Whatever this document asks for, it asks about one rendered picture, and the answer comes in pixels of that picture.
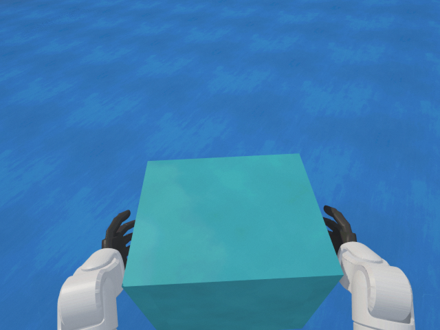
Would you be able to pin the carton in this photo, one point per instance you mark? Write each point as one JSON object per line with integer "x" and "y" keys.
{"x": 229, "y": 243}

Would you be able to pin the robot right forearm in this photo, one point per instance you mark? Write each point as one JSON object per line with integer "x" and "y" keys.
{"x": 382, "y": 297}

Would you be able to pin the robot right hand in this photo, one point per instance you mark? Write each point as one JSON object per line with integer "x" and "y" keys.
{"x": 342, "y": 232}

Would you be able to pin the robot left forearm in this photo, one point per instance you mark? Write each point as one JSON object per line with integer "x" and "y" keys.
{"x": 87, "y": 300}

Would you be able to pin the robot left hand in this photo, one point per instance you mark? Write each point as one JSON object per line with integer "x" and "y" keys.
{"x": 114, "y": 235}

